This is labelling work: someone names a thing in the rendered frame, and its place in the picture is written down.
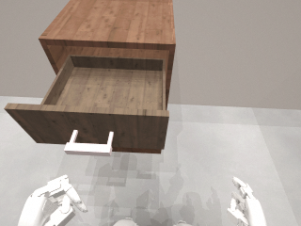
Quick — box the robot left hand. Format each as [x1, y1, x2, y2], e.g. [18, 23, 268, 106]
[18, 174, 88, 226]

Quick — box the cabinet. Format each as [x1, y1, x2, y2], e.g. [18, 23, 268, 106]
[39, 0, 176, 154]

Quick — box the drawer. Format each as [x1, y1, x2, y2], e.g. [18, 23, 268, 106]
[4, 55, 169, 150]

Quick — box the handle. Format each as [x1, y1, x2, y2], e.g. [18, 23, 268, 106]
[64, 130, 114, 157]

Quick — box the robot right hand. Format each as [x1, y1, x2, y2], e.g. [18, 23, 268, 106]
[227, 176, 267, 226]

